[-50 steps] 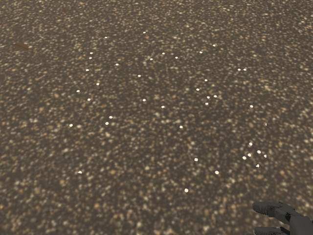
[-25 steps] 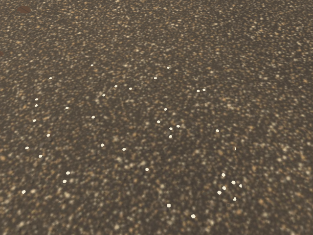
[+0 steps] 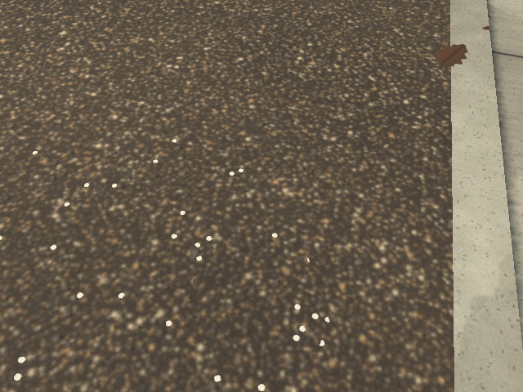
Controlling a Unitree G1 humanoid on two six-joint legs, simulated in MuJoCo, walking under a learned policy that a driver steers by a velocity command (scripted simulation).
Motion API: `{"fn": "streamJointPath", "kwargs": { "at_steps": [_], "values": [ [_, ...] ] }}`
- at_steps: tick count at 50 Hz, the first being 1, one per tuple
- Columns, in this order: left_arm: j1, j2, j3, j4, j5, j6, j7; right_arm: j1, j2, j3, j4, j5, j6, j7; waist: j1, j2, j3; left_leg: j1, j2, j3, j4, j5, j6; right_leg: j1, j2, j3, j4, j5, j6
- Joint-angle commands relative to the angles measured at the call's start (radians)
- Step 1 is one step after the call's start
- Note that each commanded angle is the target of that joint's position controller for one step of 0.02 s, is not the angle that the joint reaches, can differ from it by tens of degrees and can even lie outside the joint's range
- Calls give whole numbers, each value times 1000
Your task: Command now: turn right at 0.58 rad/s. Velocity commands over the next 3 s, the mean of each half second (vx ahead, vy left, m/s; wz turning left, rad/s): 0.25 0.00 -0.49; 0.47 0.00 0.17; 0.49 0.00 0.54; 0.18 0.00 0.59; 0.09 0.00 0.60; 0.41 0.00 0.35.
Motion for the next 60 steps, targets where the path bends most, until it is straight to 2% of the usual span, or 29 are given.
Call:
{"fn": "streamJointPath", "kwargs": {
  "at_steps": [1, 3, 5, 7, 10, 15, 18, 19, 20, 21, 22, 23, 24, 25, 27, 33, 39, 42, 44, 45, 46, 47, 48, 49, 50, 51, 54, 57, 60],
  "values": [
    [57, 170, 60, -53, 3, -19, -11, -76, -129, -36, -118, -5, -11, -12, 34, 193, -86, 167, 351, -277, -190, 391, 206, -153, -66, -28, 416, -114, 48],
    [79, 117, 46, -34, 5, 3, -10, -85, -105, -25, -131, 22, -5, -17, 26, 162, -57, 166, 288, -163, -175, 403, 171, -174, -76, -57, 550, -42, 78],
    [31, 88, 31, -66, -8, 8, -20, -28, -116, -27, -129, 21, 5, -21, -8, 189, -43, 184, 251, -102, -241, 123, 166, -207, -115, -126, 509, 48, 87],
    [-55, 80, 21, -108, -12, 2, -28, 46, -138, -35, -124, 24, 8, -29, -67, 231, -24, 256, 264, -122, -291, -96, 172, -262, -149, -157, 391, 75, 97],
    [-102, 62, 8, -142, -6, -16, -45, 91, -185, -51, -123, 29, -3, -27, -93, 232, -27, 279, 307, -116, -316, -170, 176, -205, -188, -182, 225, 45, 86],
    [-64, 61, 4, -125, -8, -39, -69, 83, -218, -65, -113, 51, -26, 8, -68, 241, 12, 133, 318, -24, -318, -177, 165, 64, -187, -258, -27, -13, 4],
    [101, 46, 10, -45, -10, -48, -72, 65, -178, -49, -96, 68, -26, 34, 25, 166, -12, 4, 284, 39, -188, -182, 140, 373, -126, -307, -262, 106, -50],
    [204, 73, 25, -13, -13, -51, -65, 67, -120, -28, -92, 54, -32, 41, 72, 96, -62, -92, 237, 103, -36, -147, 96, 558, -144, -247, -285, 102, -69],
    [324, 172, 44, -2, 2, -57, -50, 18, -31, 5, -135, 15, -44, 52, 110, -184, -105, -318, 136, 209, 393, -295, 5, 724, -394, 113, -373, 151, -133],
    [300, 269, 57, -34, 4, -73, -53, 2, -77, -8, -189, 39, -70, 53, 90, -277, -96, -599, 37, 117, 606, -356, -18, 746, -565, 474, -480, 14, -322],
    [291, 197, 41, -34, 1, -92, -59, -65, -160, -26, -192, 67, -83, 53, 125, -155, -44, -665, 95, 42, 712, -300, -2, 706, -553, 453, -509, -61, -340],
    [250, 152, 21, -31, 5, -104, -60, -68, -172, -29, -189, 71, -88, 58, 91, -133, 10, -684, 124, 29, 708, -187, 18, 661, -512, 355, -504, -41, -302],
    [199, 122, 9, -40, 9, -108, -60, -44, -157, -26, -161, 54, -87, 57, 61, -78, 26, -639, 148, 21, 678, -97, 21, 598, -462, 263, -506, 17, -266],
    [150, 105, 0, -45, 9, -107, -60, -24, -157, -27, -151, 37, -84, 58, 31, -77, 43, -589, 157, 21, 624, -31, 13, 534, -426, 189, -523, 115, -242],
    [132, 96, -6, -37, 15, -112, -52, 4, -135, -23, -126, 30, -76, 64, 5, -63, 34, -513, 151, 38, 575, 76, -6, 482, -387, 89, -555, 292, -220],
    [191, 116, -4, 38, 14, -123, -32, -128, -64, 14, -140, 49, -66, 74, 48, -36, 62, -415, 107, 72, 223, 336, -14, 458, -345, -113, -593, 454, -163],
    [242, 137, 5, 102, 4, -120, -28, -250, -63, 25, -200, 61, -73, 113, 77, -13, 117, -402, 61, 80, 41, 302, 58, 592, -411, -191, -567, 547, -141],
    [226, 173, 14, 99, 10, -104, -13, -173, -107, 4, -201, 51, -68, 116, 22, -68, 10, -237, -26, 150, 48, 161, 111, 671, -407, -240, -380, 1081, -104],
    [202, 188, 14, 86, 14, -91, -1, 79, -184, -37, -153, 52, -59, 99, -119, -63, -138, 139, -74, 154, 4, 186, 170, 550, -363, -295, -10, 1218, -58],
    [224, 146, -5, 56, 38, -104, 4, 239, -264, -56, -133, 46, -50, 79, -159, 86, -266, 480, 120, -130, 34, 250, 240, 275, -304, -303, 326, 803, -25],
    [336, 25, -45, 41, 33, -131, -21, 225, -288, -56, -139, 55, -58, 84, -61, 338, -418, 797, 366, -725, -111, 51, 461, -118, -75, -175, 705, -146, 47],
    [223, 137, -22, 25, 4, -167, -40, 230, -217, -43, -142, 54, -50, 77, -129, 191, -411, 775, 331, -735, -200, -86, 402, -218, -130, -24, 751, -121, 25],
    [119, 147, -21, -15, -29, -181, -48, 186, -192, -36, -151, 48, -48, 70, -124, 140, -253, 640, 299, -583, -216, -79, 353, -261, -174, -43, 712, -62, 11],
    [75, 128, -29, -31, -15, -191, -43, 126, -183, -30, -161, 45, -51, 68, -74, 16, -131, 448, 260, -487, -241, 24, 329, -242, -214, -63, 612, -9, 5],
    [63, 132, -20, -32, 10, -187, -35, 75, -156, -23, -174, 41, -54, 65, -37, -4, -83, 323, 223, -411, -255, 127, 313, -188, -246, -73, 522, 22, 11],
    [84, 131, -18, -32, 17, -175, -34, 47, -152, -19, -189, 29, -54, 61, -2, 32, -52, 222, 198, -377, -282, 185, 317, -133, -259, -76, 498, 37, 18],
    [117, 100, -24, -28, 33, -144, -24, 37, -153, -20, -180, 36, -59, 49, 31, 74, -21, 66, 165, -293, -320, 270, 323, -91, -274, -109, 372, 70, 62],
    [9, 63, -41, -57, 41, -141, -20, 61, -181, -28, -165, 42, -53, 34, -1, 84, 3, -18, 105, -209, -312, 265, 282, -65, -255, -134, 167, 261, 93],
    [-112, 45, -49, -78, 27, -152, -29, 115, -187, -31, -148, 54, -39, 26, -61, 109, -6, -19, 74, -200, -271, 173, 236, 15, -199, -142, -62, 437, 100]
  ]
}}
